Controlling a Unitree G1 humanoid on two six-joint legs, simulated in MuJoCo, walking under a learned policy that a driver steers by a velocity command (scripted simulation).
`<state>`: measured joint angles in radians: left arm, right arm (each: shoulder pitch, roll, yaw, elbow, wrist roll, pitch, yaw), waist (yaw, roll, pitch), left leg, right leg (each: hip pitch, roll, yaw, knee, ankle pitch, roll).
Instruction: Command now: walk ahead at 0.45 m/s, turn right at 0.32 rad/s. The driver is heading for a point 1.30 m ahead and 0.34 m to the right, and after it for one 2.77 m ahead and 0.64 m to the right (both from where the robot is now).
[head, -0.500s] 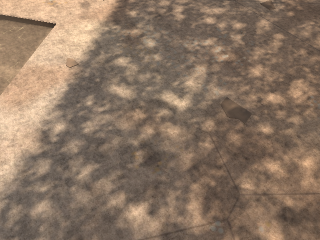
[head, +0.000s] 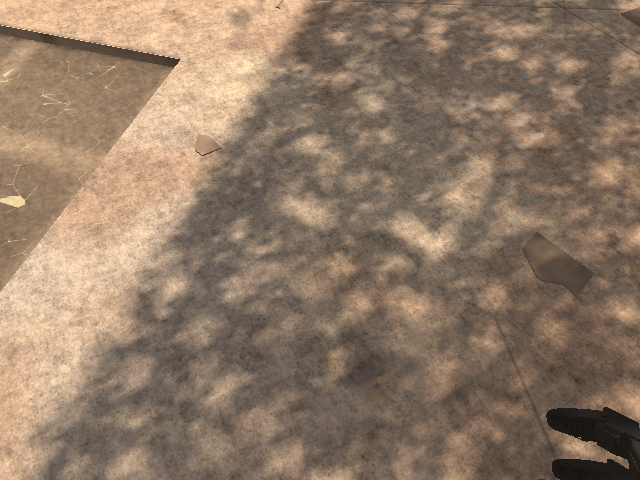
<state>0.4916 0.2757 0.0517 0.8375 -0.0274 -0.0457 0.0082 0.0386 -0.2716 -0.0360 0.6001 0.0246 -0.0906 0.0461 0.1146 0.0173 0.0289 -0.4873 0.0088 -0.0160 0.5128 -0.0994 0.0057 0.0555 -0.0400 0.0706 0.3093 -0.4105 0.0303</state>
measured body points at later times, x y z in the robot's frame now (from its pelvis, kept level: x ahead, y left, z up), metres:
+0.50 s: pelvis +0.22 -0.02 -0.01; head +0.26 -0.04 +0.43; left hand +0.49 +0.18 -0.08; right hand +0.23 -0.32 -0.13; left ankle +0.12 +0.13 -0.71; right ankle +0.32 -0.13 -0.73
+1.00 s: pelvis +0.31 +0.00 +0.00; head +0.33 +0.01 +0.45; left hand +0.59 +0.15 -0.09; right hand +0.28 -0.30 -0.09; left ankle +0.38 +0.10 -0.73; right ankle +0.29 -0.12 -0.71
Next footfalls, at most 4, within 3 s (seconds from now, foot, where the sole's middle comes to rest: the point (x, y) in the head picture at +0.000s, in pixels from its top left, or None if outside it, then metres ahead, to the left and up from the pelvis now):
0.02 left None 0.16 0.13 -0.77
0.48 right None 0.35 -0.14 -0.77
0.92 left None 0.42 0.08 -0.77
1.22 right None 0.25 -0.13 -0.77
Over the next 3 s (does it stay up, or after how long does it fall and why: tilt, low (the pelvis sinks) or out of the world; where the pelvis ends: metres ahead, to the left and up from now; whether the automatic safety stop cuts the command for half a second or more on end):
stays up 0.94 -0.30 0.02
